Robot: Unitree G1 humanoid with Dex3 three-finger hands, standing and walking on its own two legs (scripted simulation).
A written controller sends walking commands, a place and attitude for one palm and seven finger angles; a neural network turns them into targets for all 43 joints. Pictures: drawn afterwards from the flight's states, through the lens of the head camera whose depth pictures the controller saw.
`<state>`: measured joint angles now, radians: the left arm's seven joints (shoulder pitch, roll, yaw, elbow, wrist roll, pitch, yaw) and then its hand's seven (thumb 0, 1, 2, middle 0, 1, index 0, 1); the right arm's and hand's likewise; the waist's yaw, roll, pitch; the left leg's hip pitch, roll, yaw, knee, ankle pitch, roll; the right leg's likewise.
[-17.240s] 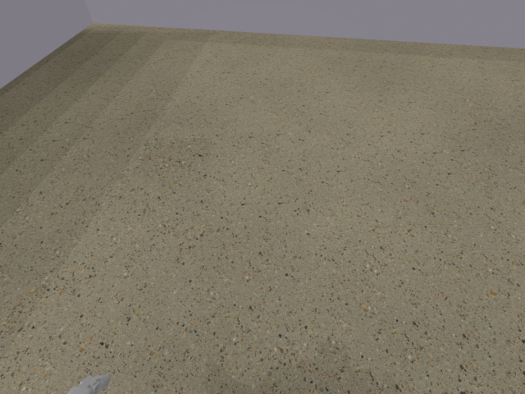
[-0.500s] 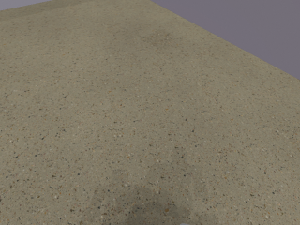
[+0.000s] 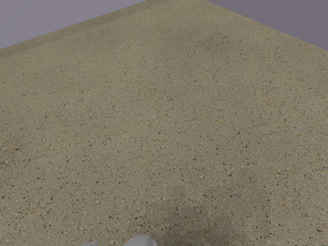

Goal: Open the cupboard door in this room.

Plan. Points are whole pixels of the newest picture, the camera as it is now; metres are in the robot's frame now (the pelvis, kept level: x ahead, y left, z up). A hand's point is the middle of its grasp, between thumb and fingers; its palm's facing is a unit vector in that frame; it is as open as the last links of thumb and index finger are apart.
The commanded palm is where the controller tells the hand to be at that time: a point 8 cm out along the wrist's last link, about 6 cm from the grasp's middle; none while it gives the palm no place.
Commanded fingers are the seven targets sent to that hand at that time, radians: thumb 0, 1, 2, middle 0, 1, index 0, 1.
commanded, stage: turn or walk to find it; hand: left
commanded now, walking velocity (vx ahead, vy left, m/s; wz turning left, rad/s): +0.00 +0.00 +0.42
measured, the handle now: out of the picture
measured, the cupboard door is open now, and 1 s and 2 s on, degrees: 0 0 0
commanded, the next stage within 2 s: stand and wait in 1.74 s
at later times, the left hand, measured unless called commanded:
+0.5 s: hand out of the picture -0.06 +0.25 -0.19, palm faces +0.29 -0.93 -0.24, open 7.4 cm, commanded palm none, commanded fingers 0.00 0.90 0.90 -0.20 -0.30 -0.20 -0.30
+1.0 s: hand out of the picture -0.01 +0.20 -0.14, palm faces +0.40 -0.87 -0.28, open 7.4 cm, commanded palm none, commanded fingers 0.00 0.90 0.90 -0.20 -0.30 -0.20 -0.30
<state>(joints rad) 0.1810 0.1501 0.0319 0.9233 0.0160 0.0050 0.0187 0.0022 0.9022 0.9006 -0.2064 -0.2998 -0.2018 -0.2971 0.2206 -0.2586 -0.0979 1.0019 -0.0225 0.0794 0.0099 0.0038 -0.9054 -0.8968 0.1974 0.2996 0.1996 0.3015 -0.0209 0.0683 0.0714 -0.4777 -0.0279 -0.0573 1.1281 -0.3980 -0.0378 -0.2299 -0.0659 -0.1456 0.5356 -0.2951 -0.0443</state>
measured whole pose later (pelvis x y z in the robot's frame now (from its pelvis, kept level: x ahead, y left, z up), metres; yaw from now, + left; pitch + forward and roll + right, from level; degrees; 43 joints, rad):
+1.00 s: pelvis -0.03 -0.02 +0.00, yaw +24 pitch -1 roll +2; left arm 0.16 0.15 0.03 0.92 0.02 0.01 0.02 0.00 0.90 0.90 -0.21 -0.30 -0.20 -0.30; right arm 0.25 -0.25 -0.10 1.01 -0.02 0.08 0.01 0.00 -0.91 -0.90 0.20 0.30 0.20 0.30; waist -0.03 0.06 0.06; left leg -0.47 -0.04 -0.06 1.05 -0.43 -0.03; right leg -0.24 -0.06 -0.12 0.55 -0.29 -0.03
